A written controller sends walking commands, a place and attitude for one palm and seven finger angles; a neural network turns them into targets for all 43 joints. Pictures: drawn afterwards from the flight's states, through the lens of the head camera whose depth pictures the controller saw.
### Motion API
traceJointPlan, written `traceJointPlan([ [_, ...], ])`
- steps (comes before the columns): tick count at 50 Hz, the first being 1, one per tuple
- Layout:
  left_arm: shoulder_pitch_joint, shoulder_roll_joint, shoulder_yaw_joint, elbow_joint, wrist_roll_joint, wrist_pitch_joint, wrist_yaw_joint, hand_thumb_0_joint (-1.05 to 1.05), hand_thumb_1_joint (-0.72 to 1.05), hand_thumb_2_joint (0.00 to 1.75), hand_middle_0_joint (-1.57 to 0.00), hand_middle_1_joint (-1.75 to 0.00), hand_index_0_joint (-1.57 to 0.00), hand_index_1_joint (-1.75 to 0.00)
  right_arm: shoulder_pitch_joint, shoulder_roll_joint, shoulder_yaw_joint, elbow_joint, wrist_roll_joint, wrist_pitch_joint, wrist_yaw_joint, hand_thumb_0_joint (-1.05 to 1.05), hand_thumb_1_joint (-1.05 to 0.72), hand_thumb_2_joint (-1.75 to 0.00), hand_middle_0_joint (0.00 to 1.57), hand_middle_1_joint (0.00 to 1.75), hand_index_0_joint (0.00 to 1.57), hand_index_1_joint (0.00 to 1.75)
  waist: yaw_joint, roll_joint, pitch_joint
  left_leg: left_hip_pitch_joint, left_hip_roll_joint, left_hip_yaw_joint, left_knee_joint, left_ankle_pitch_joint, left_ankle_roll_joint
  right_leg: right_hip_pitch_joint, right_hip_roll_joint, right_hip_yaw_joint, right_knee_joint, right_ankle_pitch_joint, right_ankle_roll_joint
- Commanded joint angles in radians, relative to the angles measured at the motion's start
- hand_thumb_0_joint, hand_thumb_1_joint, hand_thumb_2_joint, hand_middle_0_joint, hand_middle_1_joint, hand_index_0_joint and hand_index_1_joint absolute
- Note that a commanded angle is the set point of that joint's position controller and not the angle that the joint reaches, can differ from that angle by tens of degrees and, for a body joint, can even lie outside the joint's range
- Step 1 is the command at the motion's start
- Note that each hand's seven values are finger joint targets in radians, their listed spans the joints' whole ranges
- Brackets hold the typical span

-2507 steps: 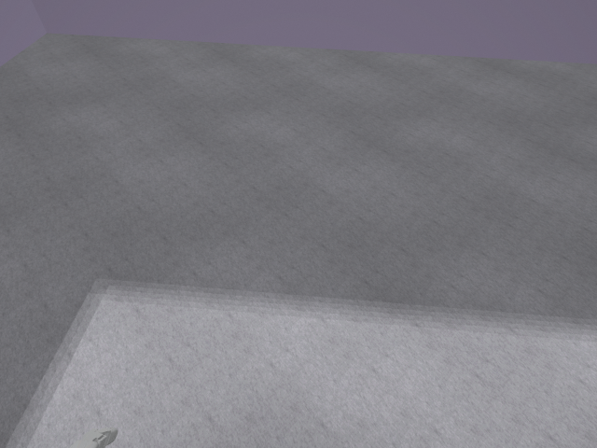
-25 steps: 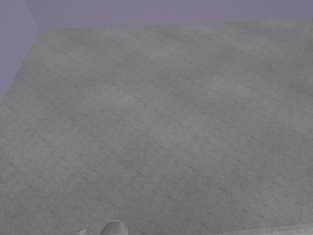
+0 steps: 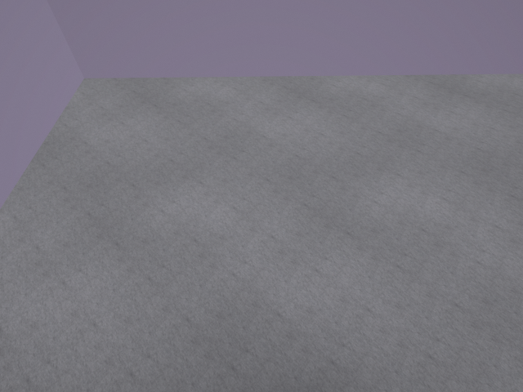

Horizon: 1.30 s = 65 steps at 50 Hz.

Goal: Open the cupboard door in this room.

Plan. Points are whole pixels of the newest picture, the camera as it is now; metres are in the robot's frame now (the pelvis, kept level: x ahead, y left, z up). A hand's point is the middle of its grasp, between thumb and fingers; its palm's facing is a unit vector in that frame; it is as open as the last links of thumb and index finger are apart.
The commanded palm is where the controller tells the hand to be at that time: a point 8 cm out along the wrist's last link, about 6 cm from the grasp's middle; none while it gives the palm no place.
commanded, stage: turn to face it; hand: left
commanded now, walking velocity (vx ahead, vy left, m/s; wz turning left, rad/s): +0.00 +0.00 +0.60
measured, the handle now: out of the picture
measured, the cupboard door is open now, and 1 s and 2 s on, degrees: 40 40 40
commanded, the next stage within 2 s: none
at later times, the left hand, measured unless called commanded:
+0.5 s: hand (142, 384) +0.16 +0.22 -0.15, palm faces +0.32 -0.91 -0.26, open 7.4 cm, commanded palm none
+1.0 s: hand out of the picture +0.06 +0.13 -0.17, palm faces +0.64 -0.73 -0.23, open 7.4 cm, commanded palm none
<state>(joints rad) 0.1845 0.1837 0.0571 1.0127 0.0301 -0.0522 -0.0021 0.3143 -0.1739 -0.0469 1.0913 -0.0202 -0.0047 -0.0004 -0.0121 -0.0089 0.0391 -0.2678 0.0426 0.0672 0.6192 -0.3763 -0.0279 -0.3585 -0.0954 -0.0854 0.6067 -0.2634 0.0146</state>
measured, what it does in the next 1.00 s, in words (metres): walks ahead, turning left: left foot, then right foot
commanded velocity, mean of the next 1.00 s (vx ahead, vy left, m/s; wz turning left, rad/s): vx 0.00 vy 0.00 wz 0.60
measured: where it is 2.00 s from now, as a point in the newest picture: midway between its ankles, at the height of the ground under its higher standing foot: (277, 388)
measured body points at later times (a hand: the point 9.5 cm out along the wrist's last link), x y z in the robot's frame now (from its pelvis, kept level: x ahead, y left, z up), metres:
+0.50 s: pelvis +0.12 -0.01 +0.01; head +0.17 +0.00 +0.45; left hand +0.14 +0.27 -0.13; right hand +0.28 -0.24 -0.14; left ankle +0.09 +0.12 -0.72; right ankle +0.15 -0.14 -0.69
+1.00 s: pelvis +0.17 -0.03 +0.00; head +0.22 +0.02 +0.44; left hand +0.03 +0.17 -0.16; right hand +0.43 -0.14 -0.14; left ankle +0.11 +0.05 -0.73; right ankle +0.18 -0.14 -0.72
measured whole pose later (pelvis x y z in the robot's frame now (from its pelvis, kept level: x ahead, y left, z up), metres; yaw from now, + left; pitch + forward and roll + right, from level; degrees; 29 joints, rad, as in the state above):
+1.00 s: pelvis +0.17 -0.03 +0.00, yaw +38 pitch +1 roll +1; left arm 0.30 0.20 0.06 0.95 0.02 0.00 0.01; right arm 0.05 -0.22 -0.06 0.90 -0.02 0.04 0.04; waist 0.02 -0.04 0.12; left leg -0.31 0.01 0.12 0.58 -0.23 0.02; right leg -0.25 -0.17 -0.31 0.73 -0.44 0.02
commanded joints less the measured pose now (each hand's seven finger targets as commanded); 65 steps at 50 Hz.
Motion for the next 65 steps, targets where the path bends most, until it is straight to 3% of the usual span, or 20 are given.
traceJointPlan([
  [1,0.175,0.211,0.048,-0.007,-0.002,0.009,0.027,0.00,0.90,0.90,-0.20,-0.30,-0.20,-0.30,-0.118,-0.081,-0.023,-0.127,0.007,0.003,-0.002,0.00,-0.90,-0.90,0.20,0.30,0.20,0.30,0.087,-0.323,-0.034,-0.359,0.010,-0.034,0.490,-0.234,-0.002,0.271,-0.387,0.392,-0.346,0.205,-0.193],
  [5,0.077,0.158,0.039,-0.041,0.002,0.017,0.036,0.00,0.90,0.90,-0.20,-0.30,-0.20,-0.30,-0.103,-0.037,-0.009,-0.117,0.011,0.014,0.012,0.00,-0.90,-0.90,0.20,0.30,0.20,0.30,0.031,-0.188,-0.045,-0.277,0.040,0.001,0.329,-0.149,-0.018,0.280,-0.292,0.021,-0.207,0.559,-0.114],
  [9,0.071,0.188,0.047,-0.054,-0.004,0.022,0.034,0.00,0.90,0.90,-0.20,-0.30,-0.20,-0.30,-0.088,-0.040,-0.006,-0.135,0.007,0.018,0.023,0.00,-0.90,-0.90,0.20,0.30,0.20,0.30,0.016,-0.146,-0.054,-0.138,-0.021,0.108,0.023,0.042,-0.011,0.287,-0.251,-0.088,-0.090,0.630,-0.061],
  [11,0.047,0.195,0.046,-0.077,-0.016,0.025,0.029,0.00,0.90,0.90,-0.20,-0.30,-0.20,-0.30,0.000,-0.107,-0.025,-0.131,-0.002,0.014,0.023,0.00,-0.90,-0.90,0.20,0.30,0.20,0.30,-0.045,-0.065,-0.121,0.096,-0.020,0.101,-0.143,0.290,0.015,0.184,-0.222,-0.135,0.098,0.569,-0.006],
  [13,-0.015,0.105,0.018,-0.163,-0.026,0.038,0.023,0.00,0.90,0.90,-0.20,-0.30,-0.20,-0.30,0.118,-0.295,-0.070,-0.136,-0.008,0.011,0.009,0.00,-0.90,-0.90,0.20,0.30,0.20,0.30,-0.108,0.336,-0.221,0.322,0.401,-0.441,-0.204,0.985,0.266,-0.192,-0.013,-0.068,0.534,-0.435,0.082],
  [14,-0.062,0.121,0.022,-0.181,-0.014,0.052,0.033,0.00,0.90,0.90,-0.20,-0.30,-0.20,-0.30,0.121,-0.302,-0.073,-0.128,-0.006,0.012,-0.002,0.00,-0.90,-0.90,0.20,0.30,0.20,0.30,-0.108,0.165,-0.208,0.285,0.409,-0.431,-0.200,0.854,0.286,-0.230,-0.012,0.043,0.605,-0.411,0.068],
  [19,-0.030,0.103,0.030,-0.137,-0.014,0.072,0.014,0.00,0.90,0.90,-0.20,-0.30,-0.20,-0.30,-0.093,-0.236,-0.055,-0.196,-0.009,0.004,-0.017,0.00,-0.90,-0.90,0.20,0.30,0.20,0.30,-0.010,0.191,-0.087,0.092,0.222,-0.240,-0.231,0.617,0.183,-0.185,-0.001,0.069,0.483,-0.185,0.078],
  [26,0.090,0.120,0.033,-0.146,-0.015,0.056,0.015,0.00,0.90,0.90,-0.20,-0.30,-0.20,-0.30,-0.210,-0.257,-0.073,-0.250,-0.004,0.029,-0.006,0.00,-0.90,-0.90,0.20,0.30,0.20,0.30,0.049,0.150,-0.100,-0.084,0.147,-0.262,-0.132,0.396,0.132,0.163,0.078,0.003,-0.047,0.001,0.061],
  [27,0.133,0.172,0.045,-0.144,-0.005,0.043,0.021,0.00,0.90,0.90,-0.20,-0.30,-0.20,-0.30,-0.220,-0.214,-0.070,-0.265,0.006,0.030,-0.001,0.00,-0.90,-0.90,0.20,0.30,0.20,0.30,0.073,0.007,-0.102,-0.188,0.056,-0.204,-0.006,0.215,0.071,0.277,-0.020,0.097,-0.225,0.057,0.038],
  [28,0.152,0.285,0.064,-0.155,0.011,0.031,0.031,0.00,0.90,0.90,-0.20,-0.30,-0.20,-0.30,-0.212,-0.136,-0.058,-0.289,0.013,0.030,0.009,0.00,-0.90,-0.90,0.20,0.30,0.20,0.30,0.079,-0.336,-0.100,-0.362,-0.113,-0.041,0.272,-0.173,-0.018,0.346,-0.320,0.441,-0.343,0.185,-0.075],
  [29,0.143,0.301,0.054,-0.165,0.000,0.036,0.032,0.00,0.90,0.90,-0.20,-0.30,-0.20,-0.30,-0.217,-0.164,-0.062,-0.295,0.005,0.035,0.013,0.00,-0.90,-0.90,0.20,0.30,0.20,0.30,0.082,-0.296,-0.096,-0.341,-0.076,-0.104,0.503,-0.276,-0.004,0.241,-0.424,0.453,-0.333,0.234,-0.162],
  [32,0.018,0.171,0.025,-0.185,-0.008,0.029,0.039,0.00,0.90,0.90,-0.20,-0.30,-0.20,-0.30,-0.209,-0.144,-0.056,-0.243,0.001,0.054,0.020,0.00,-0.90,-0.90,0.20,0.30,0.20,0.30,-0.001,-0.189,-0.049,-0.349,-0.009,-0.111,0.681,-0.079,-0.029,0.203,-0.252,0.198,-0.244,0.444,-0.117],
  [36,0.098,0.163,0.026,-0.165,-0.008,0.020,0.042,0.00,0.90,0.90,-0.20,-0.30,-0.20,-0.30,-0.239,-0.110,-0.037,-0.233,0.007,0.059,0.029,0.00,-0.90,-0.90,0.20,0.30,0.20,0.30,0.026,-0.171,-0.105,-0.322,-0.016,-0.040,0.477,-0.058,-0.042,0.376,-0.223,0.048,-0.189,0.733,-0.088],
  [43,0.149,0.198,0.043,-0.129,0.001,0.028,0.040,0.00,0.90,0.90,-0.20,-0.30,-0.20,-0.30,-0.304,-0.092,-0.021,-0.254,0.013,0.052,0.033,0.00,-0.90,-0.90,0.20,0.30,0.20,0.30,0.054,-0.192,-0.088,-0.211,-0.019,0.040,0.168,-0.070,-0.016,0.400,-0.273,-0.024,-0.153,0.735,-0.110],
  [47,0.112,0.227,0.056,-0.132,-0.009,0.029,0.029,0.00,0.90,0.90,-0.20,-0.30,-0.20,-0.30,-0.196,-0.125,-0.032,-0.240,0.005,0.039,0.027,0.00,-0.90,-0.90,0.20,0.30,0.20,0.30,-0.012,-0.146,-0.124,0.037,-0.056,0.096,-0.088,0.100,0.021,0.284,-0.267,-0.111,0.018,0.720,-0.053],
  [48,0.089,0.214,0.054,-0.140,-0.015,0.031,0.025,0.00,0.90,0.90,-0.20,-0.30,-0.20,-0.30,-0.115,-0.177,-0.047,-0.223,0.000,0.033,0.026,0.00,-0.90,-0.90,0.20,0.30,0.20,0.30,-0.059,-0.047,-0.175,0.233,0.022,0.016,-0.180,0.310,0.054,0.141,-0.238,-0.144,0.191,0.544,-0.008],
  [49,0.062,0.145,0.039,-0.186,-0.026,0.037,0.014,0.00,0.90,0.90,-0.20,-0.30,-0.20,-0.30,-0.041,-0.303,-0.081,-0.217,-0.009,0.027,0.018,0.00,-0.90,-0.90,0.20,0.30,0.20,0.30,-0.099,0.290,-0.200,0.402,0.325,-0.402,-0.203,0.735,0.226,-0.180,-0.073,-0.154,0.446,-0.214,0.076],
  [50,0.000,0.145,0.030,-0.233,-0.014,0.053,0.024,0.00,0.90,0.90,-0.20,-0.30,-0.20,-0.30,0.012,-0.344,-0.085,-0.199,0.001,0.039,0.013,0.00,-0.90,-0.90,0.20,0.30,0.20,0.30,-0.111,0.239,-0.203,0.356,0.435,-0.448,-0.214,0.814,0.320,-0.245,-0.039,-0.019,0.570,-0.429,0.070],
  [55,-0.002,0.128,0.038,-0.169,-0.010,0.078,0.014,0.00,0.90,0.90,-0.20,-0.30,-0.20,-0.30,-0.165,-0.250,-0.059,-0.240,-0.006,0.018,-0.015,0.00,-0.90,-0.90,0.20,0.30,0.20,0.30,-0.004,0.131,-0.058,0.094,0.216,-0.280,-0.251,0.553,0.203,-0.198,-0.017,0.074,0.524,-0.187,0.080],
  [65,0.068,0.139,0.035,-0.182,-0.018,0.054,0.018,0.00,0.90,0.90,-0.20,-0.30,-0.20,-0.30,-0.198,-0.245,-0.075,-0.251,0.001,0.032,-0.005,0.00,-0.90,-0.90,0.20,0.30,0.20,0.30,0.049,0.160,-0.104,-0.068,0.108,-0.314,-0.115,0.438,0.124,0.207,0.078,0.019,-0.111,0.029,0.059],
])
